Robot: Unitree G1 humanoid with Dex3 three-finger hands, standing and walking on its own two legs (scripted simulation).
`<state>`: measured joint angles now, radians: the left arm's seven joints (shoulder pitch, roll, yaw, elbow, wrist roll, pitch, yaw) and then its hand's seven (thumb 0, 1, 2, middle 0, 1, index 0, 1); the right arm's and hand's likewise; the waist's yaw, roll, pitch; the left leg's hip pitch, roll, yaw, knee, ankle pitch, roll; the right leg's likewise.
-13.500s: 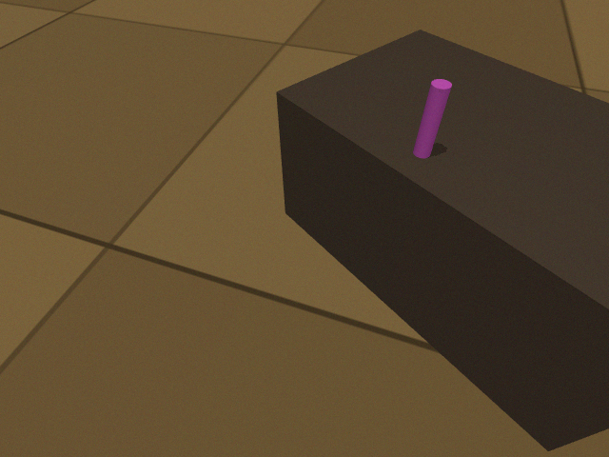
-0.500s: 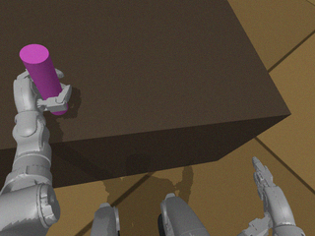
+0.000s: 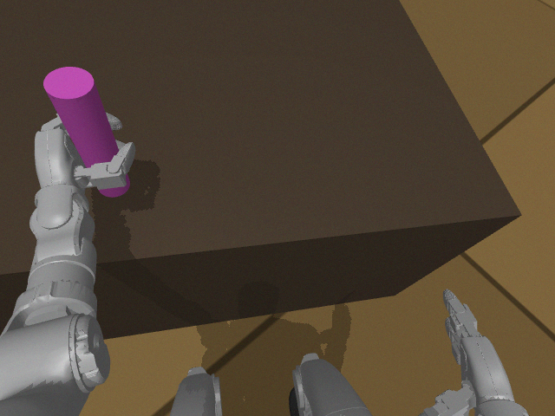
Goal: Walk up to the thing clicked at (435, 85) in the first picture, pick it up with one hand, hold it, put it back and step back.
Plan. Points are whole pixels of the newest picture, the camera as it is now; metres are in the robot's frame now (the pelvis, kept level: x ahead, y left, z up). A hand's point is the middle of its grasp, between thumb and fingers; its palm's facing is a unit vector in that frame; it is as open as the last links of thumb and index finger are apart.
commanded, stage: settle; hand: left
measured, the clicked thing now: (96, 143) +0.48 +0.20 +0.07
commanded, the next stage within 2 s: lift in 0.12 s
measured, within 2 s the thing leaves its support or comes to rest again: neither
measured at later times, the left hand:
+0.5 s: hand (108, 139) +0.48 +0.18 +0.08, palm faces +0.11 -0.99 +0.01, open 6.5 cm
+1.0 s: hand (81, 137) +0.42 +0.18 +0.16, palm faces +0.12 -0.99 +0.00, open 6.5 cm
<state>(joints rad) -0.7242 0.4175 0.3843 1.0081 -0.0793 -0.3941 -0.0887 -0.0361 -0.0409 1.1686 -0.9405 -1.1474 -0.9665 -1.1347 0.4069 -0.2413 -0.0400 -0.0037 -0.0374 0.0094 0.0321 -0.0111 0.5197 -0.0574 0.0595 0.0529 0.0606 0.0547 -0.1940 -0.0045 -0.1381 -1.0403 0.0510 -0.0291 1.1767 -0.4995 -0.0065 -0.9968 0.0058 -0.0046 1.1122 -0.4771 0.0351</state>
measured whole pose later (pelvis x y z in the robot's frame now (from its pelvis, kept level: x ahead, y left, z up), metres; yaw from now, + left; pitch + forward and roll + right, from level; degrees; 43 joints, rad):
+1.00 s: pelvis +0.03 +0.00 +0.05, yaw +1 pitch +10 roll -1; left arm -0.37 0.24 0.23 0.45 -0.16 -0.10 -0.05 -0.04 -0.05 1.18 -0.95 -1.13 -0.97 -1.13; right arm 0.37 -0.22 -0.10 0.25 0.04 0.04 -0.03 -0.01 0.54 -0.05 0.06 0.05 0.06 0.05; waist -0.05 0.02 -0.13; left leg -0.62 0.03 0.00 0.89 -0.44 -0.01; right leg -0.60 -0.01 0.02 0.86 -0.43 0.04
